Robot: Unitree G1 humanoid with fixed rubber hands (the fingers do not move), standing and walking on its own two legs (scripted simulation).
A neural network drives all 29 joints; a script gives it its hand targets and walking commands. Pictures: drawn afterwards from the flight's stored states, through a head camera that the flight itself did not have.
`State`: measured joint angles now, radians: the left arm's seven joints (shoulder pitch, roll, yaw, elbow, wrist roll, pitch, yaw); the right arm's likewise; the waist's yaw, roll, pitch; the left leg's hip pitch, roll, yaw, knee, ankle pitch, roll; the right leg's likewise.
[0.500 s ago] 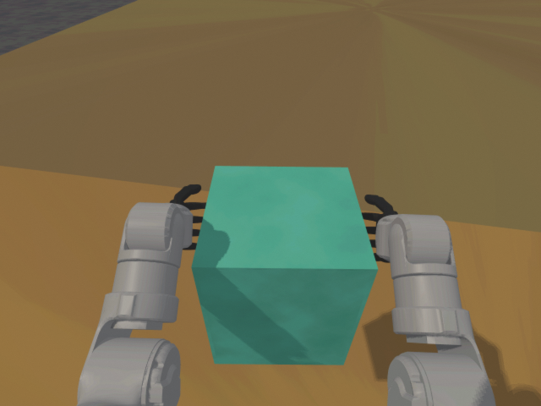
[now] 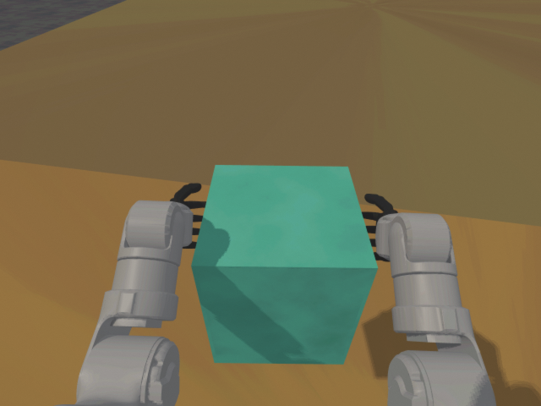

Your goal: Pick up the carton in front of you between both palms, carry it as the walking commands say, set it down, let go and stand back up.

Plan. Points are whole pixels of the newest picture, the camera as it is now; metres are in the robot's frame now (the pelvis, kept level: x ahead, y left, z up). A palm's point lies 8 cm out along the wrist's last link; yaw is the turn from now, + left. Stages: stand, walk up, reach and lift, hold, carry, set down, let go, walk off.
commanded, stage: carry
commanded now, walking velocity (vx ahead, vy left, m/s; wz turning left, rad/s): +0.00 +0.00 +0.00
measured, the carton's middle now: (280, 266) +0.34 +0.00 +0.05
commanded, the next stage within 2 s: none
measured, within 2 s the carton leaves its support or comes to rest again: neither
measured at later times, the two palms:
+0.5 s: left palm (177, 230) +0.34 +0.15 +0.14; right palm (389, 241) +0.33 -0.15 +0.13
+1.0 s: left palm (179, 231) +0.33 +0.15 +0.13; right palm (390, 243) +0.33 -0.15 +0.13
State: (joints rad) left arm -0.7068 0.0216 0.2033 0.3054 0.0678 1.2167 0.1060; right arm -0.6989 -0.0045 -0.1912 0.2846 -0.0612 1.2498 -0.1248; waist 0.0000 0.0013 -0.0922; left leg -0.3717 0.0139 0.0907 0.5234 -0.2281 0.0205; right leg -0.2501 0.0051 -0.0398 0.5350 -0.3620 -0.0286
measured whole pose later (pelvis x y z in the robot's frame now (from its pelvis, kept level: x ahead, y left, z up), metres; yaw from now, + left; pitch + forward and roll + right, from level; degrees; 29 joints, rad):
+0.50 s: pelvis -0.01 +0.00 +0.00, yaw +0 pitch +0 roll +0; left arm -0.71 0.02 0.20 0.28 0.07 1.22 0.11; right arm -0.70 0.00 -0.19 0.26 -0.06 1.25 -0.12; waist 0.00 0.00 -0.08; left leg -0.39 0.02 0.09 0.52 -0.20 0.02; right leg -0.28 0.01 -0.04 0.54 -0.35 -0.03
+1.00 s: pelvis -0.01 +0.00 +0.00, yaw +0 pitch +1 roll +0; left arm -0.71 0.02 0.21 0.27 0.07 1.22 0.11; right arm -0.71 0.00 -0.19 0.26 -0.06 1.26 -0.12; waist 0.00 0.00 -0.07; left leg -0.40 0.02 0.09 0.52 -0.20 0.02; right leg -0.29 0.01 -0.04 0.55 -0.34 -0.03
